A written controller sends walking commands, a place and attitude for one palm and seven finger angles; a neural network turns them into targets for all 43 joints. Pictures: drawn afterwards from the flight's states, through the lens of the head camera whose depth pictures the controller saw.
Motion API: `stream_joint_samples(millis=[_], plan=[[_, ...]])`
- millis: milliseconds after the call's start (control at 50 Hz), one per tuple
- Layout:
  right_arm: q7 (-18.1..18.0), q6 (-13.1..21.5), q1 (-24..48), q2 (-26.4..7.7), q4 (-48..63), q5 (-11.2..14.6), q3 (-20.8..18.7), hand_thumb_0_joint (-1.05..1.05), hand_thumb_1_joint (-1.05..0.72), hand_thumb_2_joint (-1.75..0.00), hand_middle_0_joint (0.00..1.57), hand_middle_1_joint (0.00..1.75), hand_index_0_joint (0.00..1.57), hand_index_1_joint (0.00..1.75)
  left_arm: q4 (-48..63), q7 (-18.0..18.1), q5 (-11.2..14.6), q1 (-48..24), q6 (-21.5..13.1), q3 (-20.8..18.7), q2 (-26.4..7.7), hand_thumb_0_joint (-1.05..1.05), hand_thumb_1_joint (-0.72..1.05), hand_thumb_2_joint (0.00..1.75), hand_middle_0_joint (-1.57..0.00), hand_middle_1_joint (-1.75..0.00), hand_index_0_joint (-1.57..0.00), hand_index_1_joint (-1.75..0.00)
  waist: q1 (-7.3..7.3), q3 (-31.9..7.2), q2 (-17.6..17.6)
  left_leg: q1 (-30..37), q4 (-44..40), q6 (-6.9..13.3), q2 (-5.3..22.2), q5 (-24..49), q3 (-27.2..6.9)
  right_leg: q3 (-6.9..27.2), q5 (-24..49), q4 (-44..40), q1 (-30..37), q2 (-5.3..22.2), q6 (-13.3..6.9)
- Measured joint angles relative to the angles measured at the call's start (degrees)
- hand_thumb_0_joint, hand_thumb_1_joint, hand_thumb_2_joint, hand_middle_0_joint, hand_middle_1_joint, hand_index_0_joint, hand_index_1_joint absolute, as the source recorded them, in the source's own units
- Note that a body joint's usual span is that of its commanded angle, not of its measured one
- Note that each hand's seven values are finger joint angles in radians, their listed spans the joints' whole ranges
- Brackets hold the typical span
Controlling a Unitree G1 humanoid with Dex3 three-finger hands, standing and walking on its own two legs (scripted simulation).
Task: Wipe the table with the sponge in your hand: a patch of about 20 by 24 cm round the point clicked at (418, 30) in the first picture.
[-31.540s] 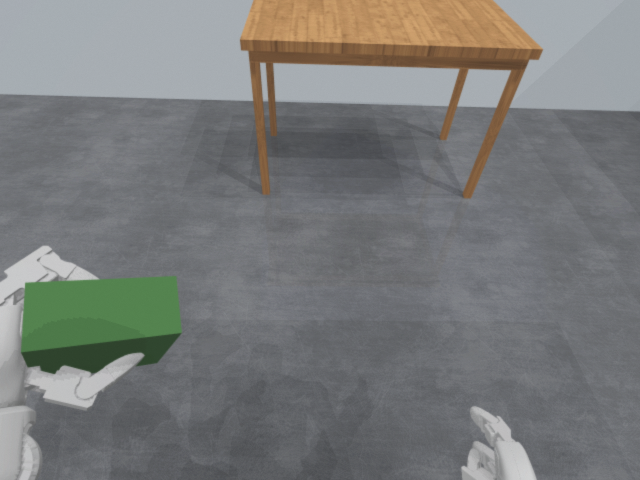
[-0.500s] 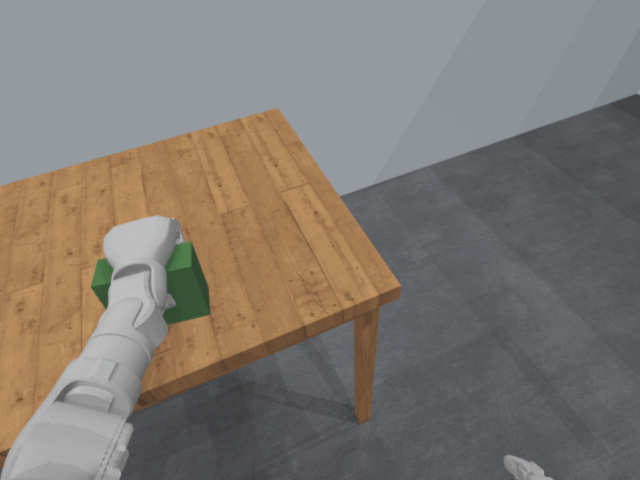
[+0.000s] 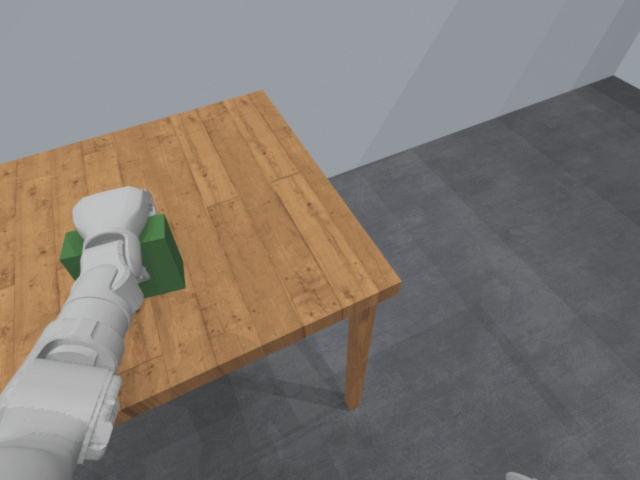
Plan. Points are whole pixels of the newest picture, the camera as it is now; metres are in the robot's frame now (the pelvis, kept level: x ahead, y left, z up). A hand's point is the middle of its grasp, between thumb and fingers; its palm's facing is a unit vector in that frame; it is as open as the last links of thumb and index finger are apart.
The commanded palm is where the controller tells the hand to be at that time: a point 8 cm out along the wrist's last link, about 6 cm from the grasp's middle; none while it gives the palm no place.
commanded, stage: wipe forward along the third lane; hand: left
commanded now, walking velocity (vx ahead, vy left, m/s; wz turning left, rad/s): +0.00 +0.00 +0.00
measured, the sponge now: (133, 269) +0.41 +0.28 +0.00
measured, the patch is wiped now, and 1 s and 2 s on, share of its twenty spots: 0.95 1.00 1.00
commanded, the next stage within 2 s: wipe back along the third lane in 0.12 s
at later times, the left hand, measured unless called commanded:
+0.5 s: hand (123, 231) +0.45 +0.29 +0.05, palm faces -0.05 -0.03 -1.00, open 9.3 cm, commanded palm +0.41 +0.27 +0.09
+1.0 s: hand (127, 254) +0.40 +0.27 +0.05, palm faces +0.00 -0.06 -1.00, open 9.3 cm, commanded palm +0.36 +0.25 +0.09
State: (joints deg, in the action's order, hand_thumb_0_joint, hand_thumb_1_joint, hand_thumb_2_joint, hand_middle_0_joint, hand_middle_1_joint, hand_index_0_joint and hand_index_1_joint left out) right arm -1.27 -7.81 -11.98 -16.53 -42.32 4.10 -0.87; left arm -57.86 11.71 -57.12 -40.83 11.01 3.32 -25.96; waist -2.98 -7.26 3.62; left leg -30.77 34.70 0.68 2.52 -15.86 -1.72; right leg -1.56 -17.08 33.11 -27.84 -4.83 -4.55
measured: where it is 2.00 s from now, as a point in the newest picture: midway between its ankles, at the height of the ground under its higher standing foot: outside the picture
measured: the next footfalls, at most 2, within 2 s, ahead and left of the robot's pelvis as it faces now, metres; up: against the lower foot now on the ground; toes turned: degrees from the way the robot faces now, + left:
none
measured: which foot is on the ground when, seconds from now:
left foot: down 0.00-1.00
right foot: down 0.00-1.00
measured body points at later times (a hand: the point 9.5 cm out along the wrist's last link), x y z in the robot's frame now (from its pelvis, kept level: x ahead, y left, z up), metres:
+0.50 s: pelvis +0.01 +0.05 +0.00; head +0.05 +0.05 +0.45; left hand +0.44 +0.28 +0.10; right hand +0.07 -0.21 -0.14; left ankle +0.01 +0.15 -0.73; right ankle -0.02 -0.07 -0.73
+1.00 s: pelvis +0.04 +0.06 +0.01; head +0.04 +0.05 +0.46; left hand +0.40 +0.27 +0.10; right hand +0.25 -0.15 -0.09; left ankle +0.01 +0.15 -0.73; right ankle -0.02 -0.07 -0.73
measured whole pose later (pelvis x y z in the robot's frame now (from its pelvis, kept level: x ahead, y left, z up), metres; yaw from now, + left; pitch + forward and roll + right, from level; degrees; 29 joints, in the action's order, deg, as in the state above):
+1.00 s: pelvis +0.04 +0.06 +0.01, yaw +1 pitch +7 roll -1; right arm 2.4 -13.6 -2.5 -13.4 -38.9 4.5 0.4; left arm -35.9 14.2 -55.4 -28.3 30.3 18.9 -12.8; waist 2.7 -8.6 2.7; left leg -20.8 31.6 2.6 -1.7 -18.0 -0.5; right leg -0.4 -18.5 27.9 -16.6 -0.4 -0.3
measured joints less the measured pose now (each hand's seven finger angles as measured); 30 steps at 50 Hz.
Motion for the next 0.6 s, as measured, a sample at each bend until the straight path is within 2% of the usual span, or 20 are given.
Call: stream_joint_samples(millis=[200,300,460,600], plan=[[0.41,0.06,-0.57,0.6,-0.54,-0.23,0.24,0.01,-0.91,-0.89,0.2,0.3,0.2,0.3,-4.28,0.97,-0.75,-4.75,1.08,0.54,0.37,0.0,-0.54,1.12,-0.85,-1.37,-0.88,-1.4,-1.01,-0.2,-0.35,-1.66,0.76,-0.83,-0.78,-0.1,0.22,0.25,0.13,0.02,-1.23,0.89,1.44],[0.55,0.17,-1.03,0.98,-0.54,-0.43,0.25,0.01,-0.91,-0.89,0.2,0.3,0.2,0.3,-6.08,1.3,-0.97,-7.12,2.01,0.72,0.26,0.0,-0.54,1.12,-0.85,-1.38,-0.88,-1.41,-1.56,-0.14,-0.62,-2.66,1.07,-0.64,-1.15,-0.04,0.7,0.74,0.52,-0.22,-2.06,1.31,2.27],[1.39,-0.69,-3.16,1.68,-1.07,-0.54,-0.58,0.01,-0.91,-0.9,0.2,0.3,0.2,0.3,-2.81,3.87,-0.19,-3.69,3.89,3.12,3.68,0.0,-0.52,1.12,-0.82,-1.4,-0.86,-1.43,-0.21,-1.56,-0.45,-1.2,0.8,0.73,-1.91,-0.72,2.06,2.08,0.57,-1.32,-0.46,2.15,3.67],[2.42,-1.56,-1.54,2.89,-1.63,-0.22,-0.47,0.01,-0.91,-0.9,0.2,0.3,0.2,0.3,1.41,6.85,1.22,-0.51,7.96,6.94,7.6,-0.01,-0.48,1.1,-0.78,-1.44,-0.81,-1.47,1.43,-1.66,-0.6,1.5,0.13,1.68,-2.91,-1.19,2.5,2.48,0.15,-2.18,2.37,3.15,4.38]])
